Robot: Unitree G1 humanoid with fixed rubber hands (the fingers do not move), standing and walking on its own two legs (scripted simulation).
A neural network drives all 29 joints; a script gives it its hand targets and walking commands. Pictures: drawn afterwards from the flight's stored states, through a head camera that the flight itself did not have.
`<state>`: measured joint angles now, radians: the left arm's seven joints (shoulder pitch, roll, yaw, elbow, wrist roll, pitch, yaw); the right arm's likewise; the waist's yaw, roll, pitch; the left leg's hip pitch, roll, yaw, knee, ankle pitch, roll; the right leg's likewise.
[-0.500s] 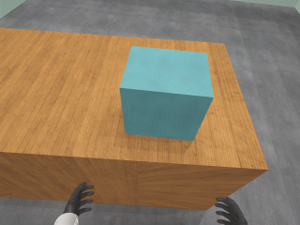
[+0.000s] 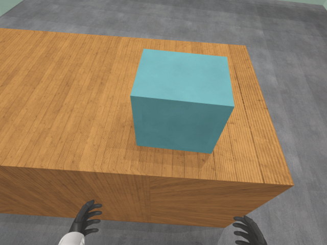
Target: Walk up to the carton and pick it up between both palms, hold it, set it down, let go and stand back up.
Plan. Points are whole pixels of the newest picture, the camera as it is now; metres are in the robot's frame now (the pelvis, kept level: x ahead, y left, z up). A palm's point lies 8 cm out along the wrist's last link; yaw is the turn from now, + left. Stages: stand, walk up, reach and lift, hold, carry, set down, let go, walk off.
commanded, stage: let go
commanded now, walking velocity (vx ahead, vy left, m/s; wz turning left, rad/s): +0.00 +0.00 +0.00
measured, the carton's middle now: (179, 103) +0.49 +0.00 +0.03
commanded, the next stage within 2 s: stand in 0.06 s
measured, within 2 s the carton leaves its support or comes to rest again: neither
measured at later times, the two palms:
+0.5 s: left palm out of the picture +0.09 +0.29 -0.11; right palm out of the picture +0.13 -0.28 -0.08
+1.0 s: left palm out of the picture +0.08 +0.30 -0.11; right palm out of the picture +0.11 -0.28 -0.10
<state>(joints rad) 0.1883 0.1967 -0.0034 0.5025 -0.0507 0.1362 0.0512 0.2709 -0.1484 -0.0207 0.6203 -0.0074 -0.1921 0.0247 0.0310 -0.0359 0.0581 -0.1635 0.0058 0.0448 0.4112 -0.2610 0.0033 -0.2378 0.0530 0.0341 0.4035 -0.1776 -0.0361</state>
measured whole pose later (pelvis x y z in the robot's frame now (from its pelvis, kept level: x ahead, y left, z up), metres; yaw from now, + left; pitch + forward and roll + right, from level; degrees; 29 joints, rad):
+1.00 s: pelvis +0.00 +0.00 +0.00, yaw +0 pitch +1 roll +0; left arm 0.17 0.35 0.00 0.98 0.00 -0.03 0.00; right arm 0.26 -0.34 -0.02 0.75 -0.03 -0.02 0.01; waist 0.03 0.00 0.00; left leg -0.16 0.00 0.04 0.41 -0.27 0.01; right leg -0.24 0.05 0.03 0.42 -0.19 -0.03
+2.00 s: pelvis +0.00 +0.00 +0.00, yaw +0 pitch -2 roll +0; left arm 0.16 0.35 0.00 1.07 0.00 -0.03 0.00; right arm 0.26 -0.34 -0.02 0.84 -0.03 -0.02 0.00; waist 0.03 0.01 0.00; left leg -0.13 0.00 0.04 0.41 -0.26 0.01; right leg -0.21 0.05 0.03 0.42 -0.18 -0.03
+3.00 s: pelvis -0.02 +0.00 +0.00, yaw +0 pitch -3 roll +0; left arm 0.16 0.35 0.00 1.11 0.00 -0.03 0.00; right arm 0.26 -0.34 -0.02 0.89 -0.03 -0.02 0.00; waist 0.03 0.01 0.00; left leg -0.12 0.00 0.04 0.41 -0.24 0.01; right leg -0.21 0.05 0.03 0.42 -0.17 -0.03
